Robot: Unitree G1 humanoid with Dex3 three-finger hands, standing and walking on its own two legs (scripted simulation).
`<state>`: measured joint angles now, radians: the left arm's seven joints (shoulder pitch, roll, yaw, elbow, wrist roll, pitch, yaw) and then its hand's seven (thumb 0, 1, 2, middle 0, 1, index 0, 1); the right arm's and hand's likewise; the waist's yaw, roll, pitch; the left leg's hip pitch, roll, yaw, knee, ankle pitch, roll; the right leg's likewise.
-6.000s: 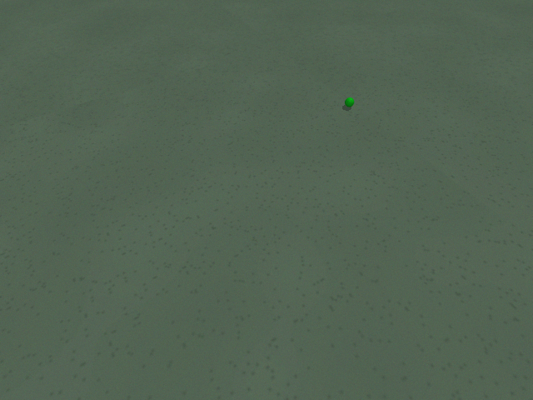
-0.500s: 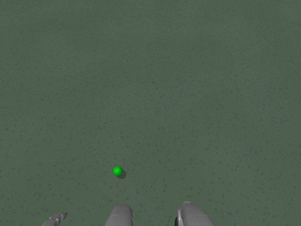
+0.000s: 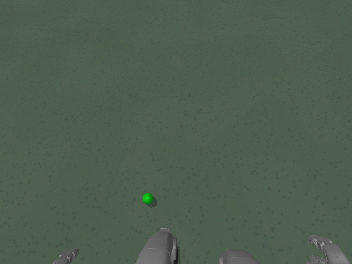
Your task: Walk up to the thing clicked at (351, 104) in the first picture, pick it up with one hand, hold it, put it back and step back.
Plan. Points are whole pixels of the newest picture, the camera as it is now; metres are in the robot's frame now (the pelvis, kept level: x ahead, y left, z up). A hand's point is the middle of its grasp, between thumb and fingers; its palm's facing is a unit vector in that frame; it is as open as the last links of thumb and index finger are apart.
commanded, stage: walk up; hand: left
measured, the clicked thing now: (147, 198) +0.45 +0.27 -0.71
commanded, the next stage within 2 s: stand in 1.62 s
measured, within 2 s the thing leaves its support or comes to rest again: neither
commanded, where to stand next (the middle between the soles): +0.07 +0.05 m, yaw +2 degrees
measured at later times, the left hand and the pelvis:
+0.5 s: hand out of the picture +0.02 +0.29 -0.13, palm faces +0.06 -0.92 -0.39, open 7.4 cm; pelvis -0.03 +0.01 +0.02, yaw +3 degrees
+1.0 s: hand out of the picture +0.08 +0.30 -0.11, palm faces +0.05 -0.93 -0.37, open 7.4 cm; pelvis +0.00 +0.03 +0.03, yaw +4 degrees
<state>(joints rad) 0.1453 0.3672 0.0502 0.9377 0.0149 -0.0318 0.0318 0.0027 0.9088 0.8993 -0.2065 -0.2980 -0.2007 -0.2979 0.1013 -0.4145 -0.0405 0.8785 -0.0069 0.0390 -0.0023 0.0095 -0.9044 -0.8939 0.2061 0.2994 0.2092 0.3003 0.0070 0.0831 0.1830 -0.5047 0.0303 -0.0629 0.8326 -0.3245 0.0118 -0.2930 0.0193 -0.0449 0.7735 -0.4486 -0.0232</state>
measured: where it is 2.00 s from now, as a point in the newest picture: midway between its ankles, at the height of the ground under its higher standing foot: outside the picture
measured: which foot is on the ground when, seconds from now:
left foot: up 0.00-0.26, down 0.28-1.00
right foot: down 0.00-1.00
